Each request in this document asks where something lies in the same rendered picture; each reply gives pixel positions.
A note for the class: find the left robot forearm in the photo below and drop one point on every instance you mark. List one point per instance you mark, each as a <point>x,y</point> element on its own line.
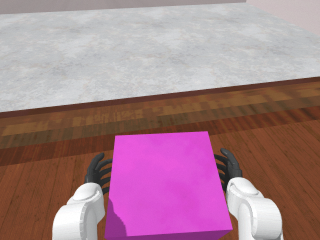
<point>78,219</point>

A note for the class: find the carton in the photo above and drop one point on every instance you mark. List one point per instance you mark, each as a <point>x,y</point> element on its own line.
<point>165,186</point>

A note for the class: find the right robot hand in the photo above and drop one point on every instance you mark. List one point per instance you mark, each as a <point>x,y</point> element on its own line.
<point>231,168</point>

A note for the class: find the right robot forearm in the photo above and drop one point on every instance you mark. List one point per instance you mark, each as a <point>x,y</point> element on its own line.
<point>258,218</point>

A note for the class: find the left robot hand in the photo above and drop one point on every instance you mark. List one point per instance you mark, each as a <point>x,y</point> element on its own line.
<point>94,174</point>

